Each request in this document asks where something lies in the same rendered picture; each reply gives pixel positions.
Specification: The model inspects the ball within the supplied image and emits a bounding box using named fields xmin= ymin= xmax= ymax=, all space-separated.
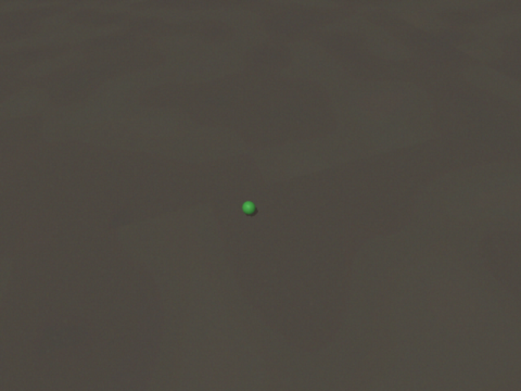
xmin=242 ymin=201 xmax=256 ymax=214

